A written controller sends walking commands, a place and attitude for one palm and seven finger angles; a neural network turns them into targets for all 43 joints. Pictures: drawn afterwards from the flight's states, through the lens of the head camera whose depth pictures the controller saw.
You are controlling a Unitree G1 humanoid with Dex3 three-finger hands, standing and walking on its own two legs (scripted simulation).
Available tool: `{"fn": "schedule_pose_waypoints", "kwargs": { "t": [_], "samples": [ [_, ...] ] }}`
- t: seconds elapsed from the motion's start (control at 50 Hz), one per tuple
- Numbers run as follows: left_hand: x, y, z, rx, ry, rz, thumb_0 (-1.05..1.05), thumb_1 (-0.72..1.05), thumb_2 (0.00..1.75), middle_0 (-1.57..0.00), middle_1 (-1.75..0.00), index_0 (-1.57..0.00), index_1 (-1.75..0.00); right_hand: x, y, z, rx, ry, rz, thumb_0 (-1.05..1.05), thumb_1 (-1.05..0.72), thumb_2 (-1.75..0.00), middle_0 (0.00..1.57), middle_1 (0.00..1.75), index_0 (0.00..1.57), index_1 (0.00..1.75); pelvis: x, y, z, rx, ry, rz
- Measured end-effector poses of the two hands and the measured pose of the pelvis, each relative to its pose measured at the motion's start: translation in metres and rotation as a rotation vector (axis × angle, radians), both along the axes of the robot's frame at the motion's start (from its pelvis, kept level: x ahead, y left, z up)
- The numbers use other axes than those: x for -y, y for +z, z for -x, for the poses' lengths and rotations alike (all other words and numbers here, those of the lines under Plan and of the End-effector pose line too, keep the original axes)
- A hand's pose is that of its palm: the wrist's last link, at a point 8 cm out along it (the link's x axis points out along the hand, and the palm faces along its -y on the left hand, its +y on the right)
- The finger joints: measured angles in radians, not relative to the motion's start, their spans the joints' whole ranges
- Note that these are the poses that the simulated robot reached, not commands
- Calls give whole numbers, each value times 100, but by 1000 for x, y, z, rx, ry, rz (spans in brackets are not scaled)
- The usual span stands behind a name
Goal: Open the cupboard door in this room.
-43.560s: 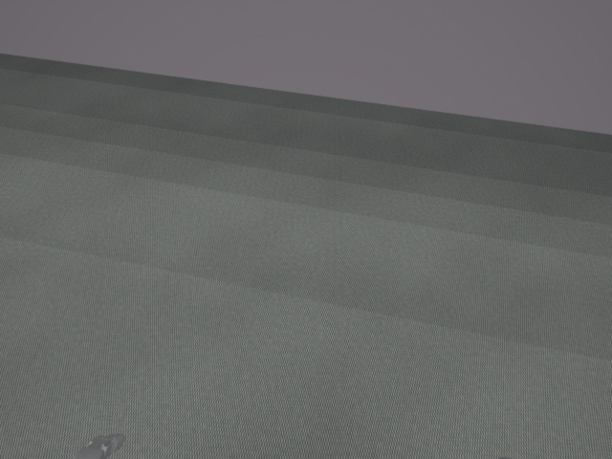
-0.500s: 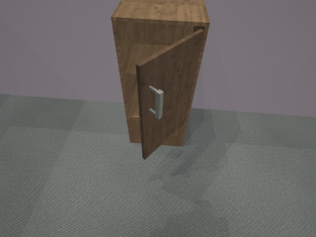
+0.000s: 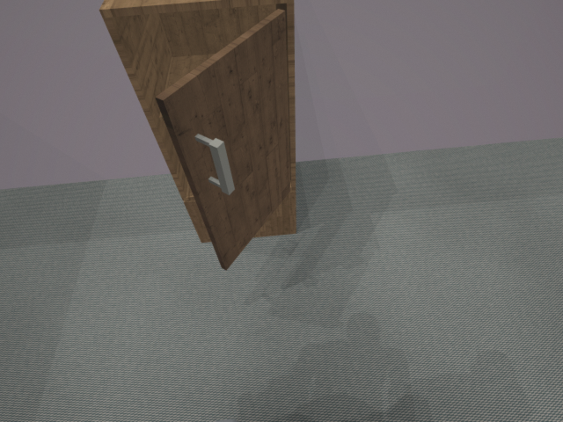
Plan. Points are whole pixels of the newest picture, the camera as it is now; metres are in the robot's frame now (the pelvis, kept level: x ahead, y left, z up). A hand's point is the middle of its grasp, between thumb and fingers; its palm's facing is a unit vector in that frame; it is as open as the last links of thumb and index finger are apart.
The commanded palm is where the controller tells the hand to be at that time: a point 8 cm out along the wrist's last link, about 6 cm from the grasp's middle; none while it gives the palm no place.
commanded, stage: walk to a spot facing it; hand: left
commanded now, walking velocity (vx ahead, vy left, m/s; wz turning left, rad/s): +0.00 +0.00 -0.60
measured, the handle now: (215, 164) +0.56 +0.19 -0.02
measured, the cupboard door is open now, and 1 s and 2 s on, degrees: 52 52 52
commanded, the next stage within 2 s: none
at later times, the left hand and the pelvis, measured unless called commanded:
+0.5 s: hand out of the picture +0.09 +0.21 -0.16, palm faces -0.15 -0.96 -0.23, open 7.4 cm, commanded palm none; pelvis +0.02 +0.02 +0.01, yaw -16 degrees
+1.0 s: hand (241, 349) +0.24 +0.10 -0.15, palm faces -0.56 -0.78 -0.29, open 7.3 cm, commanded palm none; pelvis +0.02 +0.00 +0.00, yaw -36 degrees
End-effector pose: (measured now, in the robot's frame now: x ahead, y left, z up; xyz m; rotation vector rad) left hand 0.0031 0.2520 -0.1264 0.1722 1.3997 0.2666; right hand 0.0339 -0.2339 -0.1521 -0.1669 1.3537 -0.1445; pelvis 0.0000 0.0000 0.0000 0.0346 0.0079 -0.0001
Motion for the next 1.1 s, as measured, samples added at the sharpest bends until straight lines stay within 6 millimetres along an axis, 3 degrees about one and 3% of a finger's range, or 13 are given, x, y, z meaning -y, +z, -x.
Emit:
{"fn": "schedule_pose_waypoints", "kwargs": {
  "t": [0.12,0.24,0.36,0.48,0.56,0.7,0.78,0.92,1.0,1.1],
  "samples": [
    [11,11,-26,47,-54,-26,0,91,90,-20,-30,-20,-30,27,14,-21,53,-46,14,1,-91,-90,20,29,20,30,15,10,0,-3,-53,-3],
    [22,15,-46,55,-125,-2,0,91,90,-20,-30,-21,-30,40,33,-50,173,-91,40,1,-91,-90,19,29,20,30,17,17,-4,-14,-126,-5],
    [19,11,-64,58,-183,28,0,90,90,-21,-30,-21,-30,35,44,-69,242,-122,61,1,-91,-90,19,29,20,30,7,17,-10,-23,-191,2],
    [-2,-2,-86,40,-243,49,0,90,90,-21,-30,-21,-30,15,52,-70,275,-170,89,1,-91,-90,20,29,20,30,-15,14,-18,-41,-259,17],
    [-19,-15,-115,40,-301,58,0,90,90,-21,-30,-21,-30,1,50,-48,263,-207,128,1,-91,-90,20,29,20,30,-30,5,-25,-43,-308,41],
    [-15,-3,-178,95,-449,68,1,91,90,-20,-30,-20,-30,-18,55,26,108,-322,134,1,-90,-90,20,30,20,30,-33,17,-30,-37,-413,70],
    [9,2,-211,118,-555,70,0,91,90,-20,-30,-20,-30,-22,49,71,48,-432,120,1,-90,-90,20,30,20,30,-30,16,-31,-32,-480,71],
    [81,6,-259,228,-739,59,0,91,90,-20,-30,-20,-30,-18,15,145,-44,-606,64,1,-90,-90,20,30,20,30,-6,-4,-26,-21,-583,37],
    [106,14,-262,248,-784,58,0,91,90,-20,-30,-20,-30,-13,15,156,-59,-667,56,1,-91,-90,20,29,20,30,-3,2,-23,-8,-623,35],
    [119,16,-255,219,-813,87,0,90,90,-20,-30,-21,-30,-6,29,138,31,-700,68,1,-91,-90,19,29,20,30,2,11,-28,-4,-677,22]
  ]
}}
